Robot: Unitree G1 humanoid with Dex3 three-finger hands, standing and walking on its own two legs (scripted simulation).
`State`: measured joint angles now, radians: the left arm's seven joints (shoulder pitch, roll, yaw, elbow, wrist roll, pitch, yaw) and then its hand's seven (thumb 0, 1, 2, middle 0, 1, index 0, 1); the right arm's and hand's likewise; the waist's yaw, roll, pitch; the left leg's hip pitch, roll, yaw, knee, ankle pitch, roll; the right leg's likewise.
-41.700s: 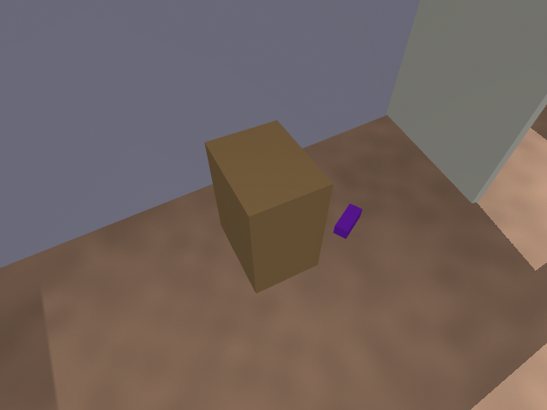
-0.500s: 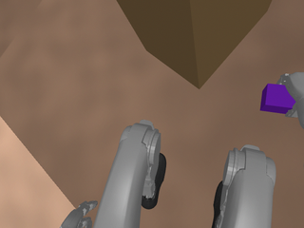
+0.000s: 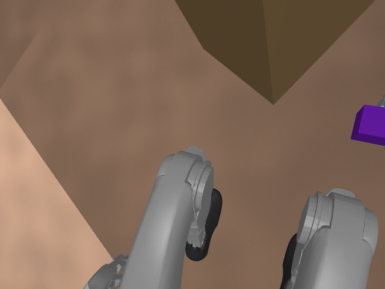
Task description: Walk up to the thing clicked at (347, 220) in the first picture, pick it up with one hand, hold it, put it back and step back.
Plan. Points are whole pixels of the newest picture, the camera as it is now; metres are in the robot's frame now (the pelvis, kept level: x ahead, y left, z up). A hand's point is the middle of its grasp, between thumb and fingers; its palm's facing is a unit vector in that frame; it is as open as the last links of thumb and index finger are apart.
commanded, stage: rest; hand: right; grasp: from above
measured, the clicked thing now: out of the picture +0.46 -0.28 -0.25
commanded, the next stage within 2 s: open in 0.88 s
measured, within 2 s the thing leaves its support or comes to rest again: rests again in 0.46 s
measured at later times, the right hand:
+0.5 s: hand out of the picture +0.46 -0.27 -0.24, palm faces -0.47 +0.09 -0.88, open 9.2 cm
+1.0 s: hand out of the picture +0.46 -0.27 -0.25, palm faces -0.48 +0.11 -0.87, open 9.2 cm
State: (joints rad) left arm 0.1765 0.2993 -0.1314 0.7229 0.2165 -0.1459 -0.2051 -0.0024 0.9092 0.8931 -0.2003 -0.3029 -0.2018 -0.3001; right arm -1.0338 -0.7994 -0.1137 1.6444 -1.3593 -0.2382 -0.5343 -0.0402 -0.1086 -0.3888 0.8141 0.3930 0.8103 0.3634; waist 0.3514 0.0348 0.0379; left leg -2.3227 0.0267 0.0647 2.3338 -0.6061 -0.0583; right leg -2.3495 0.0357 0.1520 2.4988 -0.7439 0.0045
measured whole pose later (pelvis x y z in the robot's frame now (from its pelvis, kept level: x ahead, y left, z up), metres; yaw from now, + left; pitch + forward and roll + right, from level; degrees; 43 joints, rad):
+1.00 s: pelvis -0.01 -0.01 -0.01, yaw +3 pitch +30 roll +13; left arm 0.14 0.36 -0.23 0.68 0.26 -0.22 -0.27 0.00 0.91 0.90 -0.20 -0.30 -0.20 -0.30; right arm -1.10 -0.95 -0.14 1.81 -1.39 -0.25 -0.64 -0.04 -0.10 -0.35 0.86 0.35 0.85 0.32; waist 0.42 0.10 0.13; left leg -2.28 0.01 0.11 2.33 -0.58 -0.07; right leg -2.33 0.03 0.21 2.55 -0.75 -0.01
